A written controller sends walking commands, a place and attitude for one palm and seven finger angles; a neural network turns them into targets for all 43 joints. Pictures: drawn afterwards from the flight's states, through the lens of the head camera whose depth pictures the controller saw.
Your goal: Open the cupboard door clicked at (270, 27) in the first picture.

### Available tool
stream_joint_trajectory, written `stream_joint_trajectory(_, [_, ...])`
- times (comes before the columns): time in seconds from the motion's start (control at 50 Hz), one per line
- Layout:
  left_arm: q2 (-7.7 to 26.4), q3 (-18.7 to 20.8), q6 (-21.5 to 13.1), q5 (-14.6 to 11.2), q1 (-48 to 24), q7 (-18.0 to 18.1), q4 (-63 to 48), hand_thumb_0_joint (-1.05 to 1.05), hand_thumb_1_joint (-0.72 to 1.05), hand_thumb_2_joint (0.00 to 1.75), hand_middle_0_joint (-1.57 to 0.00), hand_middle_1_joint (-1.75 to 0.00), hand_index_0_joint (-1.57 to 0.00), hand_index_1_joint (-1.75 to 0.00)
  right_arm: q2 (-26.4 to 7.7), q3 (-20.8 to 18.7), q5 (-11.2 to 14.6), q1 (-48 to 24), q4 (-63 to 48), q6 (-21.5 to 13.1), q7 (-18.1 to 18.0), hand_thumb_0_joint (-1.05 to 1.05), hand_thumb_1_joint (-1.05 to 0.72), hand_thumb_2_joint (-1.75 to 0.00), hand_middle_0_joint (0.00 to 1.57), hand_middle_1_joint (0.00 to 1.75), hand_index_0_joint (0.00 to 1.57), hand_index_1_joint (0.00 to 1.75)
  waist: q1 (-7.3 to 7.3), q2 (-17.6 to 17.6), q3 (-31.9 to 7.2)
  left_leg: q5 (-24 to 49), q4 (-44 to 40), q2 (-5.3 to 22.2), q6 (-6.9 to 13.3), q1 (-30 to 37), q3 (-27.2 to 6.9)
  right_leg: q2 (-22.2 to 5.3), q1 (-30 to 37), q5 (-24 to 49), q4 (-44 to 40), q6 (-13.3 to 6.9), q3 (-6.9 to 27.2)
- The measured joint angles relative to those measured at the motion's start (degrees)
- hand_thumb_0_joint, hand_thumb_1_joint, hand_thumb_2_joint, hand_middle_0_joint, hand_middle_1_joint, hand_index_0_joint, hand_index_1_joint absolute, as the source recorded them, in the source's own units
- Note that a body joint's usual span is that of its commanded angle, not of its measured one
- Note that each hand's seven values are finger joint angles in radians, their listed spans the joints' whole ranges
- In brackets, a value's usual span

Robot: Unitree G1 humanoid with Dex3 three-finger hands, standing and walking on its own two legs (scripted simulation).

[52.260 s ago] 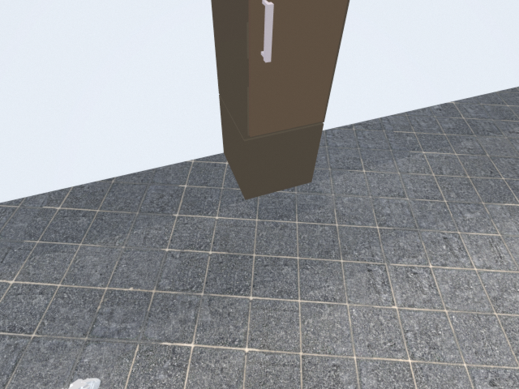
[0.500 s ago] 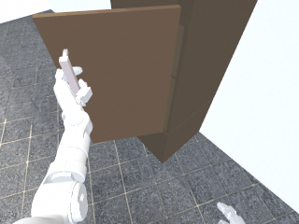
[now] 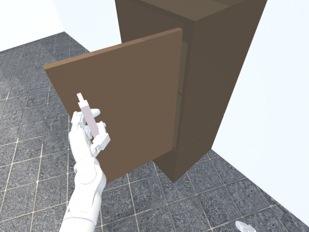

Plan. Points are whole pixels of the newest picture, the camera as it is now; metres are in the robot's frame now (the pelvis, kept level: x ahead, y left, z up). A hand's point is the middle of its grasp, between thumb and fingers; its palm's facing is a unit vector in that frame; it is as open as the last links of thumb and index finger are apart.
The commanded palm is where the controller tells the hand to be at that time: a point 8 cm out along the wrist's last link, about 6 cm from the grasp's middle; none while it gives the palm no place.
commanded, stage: pull the door open along its arc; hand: left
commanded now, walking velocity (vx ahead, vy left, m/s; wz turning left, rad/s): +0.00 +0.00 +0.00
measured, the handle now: (91, 122) +0.37 +0.19 +0.09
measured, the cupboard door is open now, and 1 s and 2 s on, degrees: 79 94 98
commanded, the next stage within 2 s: open thumb and fingers to let go in 0.30 s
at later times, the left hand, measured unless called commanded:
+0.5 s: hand (126, 153) +0.28 +0.08 +0.09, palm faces +0.41 -0.91 -0.02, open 5.7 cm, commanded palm +0.23 +0.12 +0.09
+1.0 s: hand (125, 151) +0.29 +0.09 +0.09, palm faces +0.41 -0.91 +0.00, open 13.1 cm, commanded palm +0.24 +0.12 +0.09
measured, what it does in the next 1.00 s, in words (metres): stands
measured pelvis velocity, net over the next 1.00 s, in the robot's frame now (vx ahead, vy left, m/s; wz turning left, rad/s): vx -0.01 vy -0.01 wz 0.05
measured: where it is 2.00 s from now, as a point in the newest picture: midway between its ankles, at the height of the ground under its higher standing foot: outside the picture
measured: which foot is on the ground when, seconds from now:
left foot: down 0.00-1.00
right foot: down 0.00-1.00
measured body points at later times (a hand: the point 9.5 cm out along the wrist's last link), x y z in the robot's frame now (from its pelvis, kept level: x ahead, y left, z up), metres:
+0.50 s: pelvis +0.00 -0.01 +0.00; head +0.00 -0.03 +0.45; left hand +0.25 +0.13 +0.10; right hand +0.21 -0.19 -0.09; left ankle +0.00 +0.13 -0.72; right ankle -0.02 -0.10 -0.72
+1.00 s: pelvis -0.01 -0.01 +0.00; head -0.02 -0.02 +0.45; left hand +0.26 +0.13 +0.10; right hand +0.17 -0.22 -0.09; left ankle +0.00 +0.13 -0.72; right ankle -0.02 -0.10 -0.72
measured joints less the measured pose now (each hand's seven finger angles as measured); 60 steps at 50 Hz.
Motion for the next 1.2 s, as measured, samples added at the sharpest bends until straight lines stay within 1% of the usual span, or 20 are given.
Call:
stream_joint_trajectory(0.1, [-3.63, -7.24, 4.03, 2.78, 6.8, 2.68, -8.27, 0.01, 0.72, 0.75, -0.34, -1.34, -0.35, -1.33, 1.4, 1.1, -0.66, -5.31, -2.96, 0.42, -0.22, 0.02, -0.91, -0.9, 0.2, 0.3, 0.2, 0.3, 1.06, -0.17, 0.48, -0.25, -0.09, -0.55, 0.05, 1.98, -0.77, -0.52, 2.38, -0.62, -0.09, 0.11, -0.78])
stream_joint_trajectory(0.18, [-6.21, -12.91, 7.45, 5.73, 11.27, 5.04, -13.5, 0.02, 0.72, 0.75, -0.33, -1.34, -0.36, -1.33, 2.75, 1.85, -1.13, -8.57, -5.24, 1.41, 0.27, 0.02, -0.91, -0.9, 0.2, 0.3, 0.2, 0.3, 1.71, -0.33, 0.62, -0.66, 0.39, -0.79, -0.04, 2.82, -1.58, -0.72, 3.71, -1.17, 0.04, 0.03, -1.59])
stream_joint_trajectory(0.24, [-4.71, -17.41, 9.61, 7.39, 13.61, 6.2, -16.61, 0.02, 0.72, 0.76, -0.33, -1.33, -0.36, -1.34, 3.87, 2.52, -1.33, -10.31, -6.44, 2.47, 0.99, 0.01, -0.91, -0.9, 0.2, 0.3, 0.2, 0.3, 1.77, -0.49, 0.74, -1.1, 1.02, -0.81, -0.2, 3.09, -2.09, -0.73, 4.23, -1.7, 0.52, -0.14, -2.08])
stream_joint_trajectory(0.28, [-3.8, -19.15, 10.76, 7.5, 15.01, 6.25, -18.42, 0.02, 0.71, 0.75, -0.34, -1.33, -0.36, -1.34, 4.49, 2.98, -1.18, -10.96, -6.84, 3.23, 1.61, 0.01, -0.91, -0.9, 0.2, 0.3, 0.2, 0.3, 1.73, -0.41, 0.72, -1.44, 1.43, -0.62, -0.36, 3.3, -2.29, -0.54, 4.58, -1.96, 0.69, -0.31, -2.26])
stream_joint_trajectory(0.34, [-2.87, -20.51, 12.46, 6.9, 16.72, 5.83, -20.82, 0.02, 0.71, 0.75, -0.34, -1.33, -0.37, -1.34, 5.08, 3.68, -0.93, -11.2, -7.01, 4.56, 2.14, 0.01, -0.91, -0.9, 0.2, 0.3, 0.2, 0.3, 1.47, -0.14, 0.75, -1.87, 1.81, -0.36, -0.59, 3.75, -2.45, -0.27, 5.15, -2.26, 0.83, -0.52, -2.4])
stream_joint_trajectory(0.4, [-2.96, -20.5, 13.15, 6.51, 15.96, 6.54, -20.67, 0.01, 0.71, 0.76, -0.34, -1.33, -0.38, -1.34, 5.02, 4.13, -1.01, -10.98, -6.11, 5.55, 1.63, 0.01, -0.91, -0.9, 0.2, 0.3, 0.2, 0.3, 1.41, 0.08, 1.23, -2.02, 2.19, -0.34, -0.77, 3.85, -2.9, -0.23, 5.46, -2.55, 1.13, -0.68, -2.84])
stream_joint_trajectory(0.48, [-4.36, -18.53, 13.5, 6.82, 12.2, 8.32, -17.73, 0.01, 0.7, 0.79, -0.36, -1.33, -0.39, -1.34, 4.47, 4.0, -1.34, -10.04, -4.03, 6.4, 0.56, 0.01, -0.91, -0.9, 0.2, 0.3, 0.2, 0.3, 1.85, 0.05, 1.76, -1.69, 2.46, -0.5, -0.97, 3.19, -3.49, -0.37, 4.89, -2.66, 1.71, -0.91, -3.43])
stream_joint_trajectory(0.52, [-4.88, -17.36, 13.46, 7.02, 11.22, 8.37, -16.83, 0.01, 0.69, 0.8, -0.37, -1.33, -0.41, -1.34, 4.24, 3.75, -1.37, -9.08, -3.38, 6.62, 0.25, 0.01, -0.91, -0.9, 0.2, 0.3, 0.2, 0.3, 1.94, -0.07, 1.71, -1.36, 2.19, -0.53, -1.09, 2.95, -3.55, -0.4, 4.52, -2.53, 1.75, -1.01, -3.49])
stream_joint_trajectory(0.58, [-5.28, -16.12, 12.87, 7.16, 10.81, 7.99, -16.16, 0.01, 0.63, 0.78, -0.37, -1.32, -0.42, -1.33, 3.8, 3.35, -1.32, -7.49, -2.83, 6.55, -0.22, 0.02, -0.91, -0.9, 0.2, 0.3, 0.2, 0.3, 1.69, -0.12, 1.77, -0.88, 1.63, -0.49, -1.19, 2.9, -3.57, -0.36, 4.34, -2.2, 1.46, -1.12, -3.51])
stream_joint_trajectory(0.66, [-5.49, -14.99, 11.73, 7.0, 10.33, 7.54, -15.15, 0.02, 0.48, 0.72, -0.36, -1.3, -0.42, -1.31, 3.0, 2.74, -1.35, -5.87, -2.17, 5.97, -0.91, 0.02, -0.91, -0.9, 0.2, 0.3, 0.2, 0.3, 1.3, -0.12, 1.97, -0.34, 1.09, -0.44, -1.23, 2.91, -3.5, -0.3, 4.2, -1.76, 1.14, -1.21, -3.44])
stream_joint_trajectory(0.78, [-5.07, -14.01, 10.0, 6.36, 8.97, 7.11, -12.6, 0.01, 0.14, 0.58, -0.35, -1.27, -0.4, -1.27, 2.17, 2.12, -1.33, -5.21, -1.19, 5.03, -1.78, 0.02, -0.91, -0.9, 0.2, 0.3, 0.2, 0.3, 0.84, -0.23, 2.21, 0.42, 0.23, -0.3, -1.07, 3.41, -3.35, -0.12, 4.7, -0.85, 0.11, -1.18, -3.29])
stream_joint_trajectory(0.88, [-5.4, -13.83, 9.01, 6.41, 7.08, 7.77, -10.04, 0.01, -0.17, 0.44, -0.34, -1.23, -0.39, -1.23, 2.06, 1.84, -1.33, -5.9, -1.02, 4.26, -1.8, 0.02, -0.91, -0.9, 0.2, 0.3, 0.2, 0.3, 0.88, -0.32, 2.36, 0.81, 0.08, -0.34, -0.88, 3.43, -3.24, -0.15, 4.85, -0.22, -0.39, -0.98, -3.18])
stream_joint_trajectory(0.94, [-5.65, -14.03, 8.77, 6.62, 6.16, 8.1, -8.83, 0.0, -0.3, 0.39, -0.34, -1.19, -0.39, -1.19, 2.37, 1.88, -1.33, -6.53, -1.21, 4.08, -1.67, 0.02, -0.91, -0.9, 0.2, 0.3, 0.2, 0.3, 1.07, -0.46, 2.28, 0.95, 0.06, -0.45, -0.69, 3.36, -3.08, -0.27, 4.8, 0.05, -0.53, -0.77, -3.03])
stream_joint_trajectory(1.04, [-6.05, -14.75, 9.02, 7.09, 5.59, 8.15, -8.12, 0.0, -0.42, 0.34, -0.32, -1.05, -0.37, -1.05, 3.35, 2.32, -1.26, -7.43, -2.05, 4.27, -1.2, 0.02, -0.91, -0.9, 0.2, 0.3, 0.2, 0.3, 1.37, -0.86, 2.05, 0.91, 0.3, -0.66, -0.32, 3.24, -2.67, -0.52, 4.62, 0.23, -0.4, -0.39, -2.63])
stream_joint_trajectory(1.14, [-6.18, -15.84, 9.5, 7.41, 5.17, 8.58, -8.04, -0.01, -0.47, 0.31, -0.31, -0.86, -0.35, -0.85, 4.23, 2.91, -1.12, -8.23, -2.7, 4.79, -0.75, 0.02, -0.91, -0.9, 0.2, 0.3, 0.2, 0.3, 1.47, -0.99, 2.14, 0.57, 1.04, -0.83, 0.07, 2.95, -2.42, -0.71, 4.46, 0.2, -0.07, -0.01, -2.38])
stream_joint_trajectory(1.2, [-6.08, -16.55, 9.95, 7.59, 4.83, 8.73, -8.21, -0.01, -0.48, 0.31, -0.34, -0.8, -0.38, -0.77, 4.48, 3.16, -1.05, -8.57, -2.73, 5.18, -0.52, 0.02, -0.91, -0.9, 0.2, 0.3, 0.2, 0.3, 1.63, -0.95, 2.29, 0.35, 1.65, -0.97, 0.31, 2.55, -2.4, -0.86, 4.21, 0.13, 0.27, 0.23, -2.37])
